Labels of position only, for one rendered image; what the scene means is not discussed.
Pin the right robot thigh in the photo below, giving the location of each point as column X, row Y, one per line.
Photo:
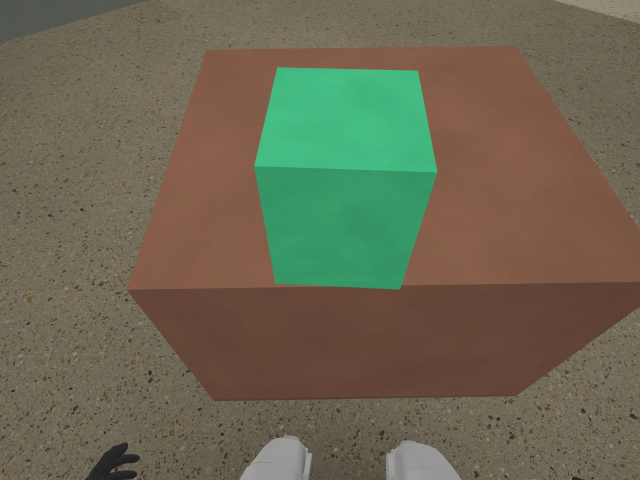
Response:
column 415, row 461

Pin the robot thigh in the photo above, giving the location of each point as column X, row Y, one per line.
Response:
column 280, row 459
column 415, row 461

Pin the left robot thigh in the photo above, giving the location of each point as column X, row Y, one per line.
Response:
column 280, row 459

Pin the pedestal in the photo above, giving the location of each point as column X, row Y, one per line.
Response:
column 524, row 256

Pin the carton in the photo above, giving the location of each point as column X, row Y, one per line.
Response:
column 345, row 168

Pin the robot left hand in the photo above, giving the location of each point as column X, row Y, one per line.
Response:
column 112, row 459

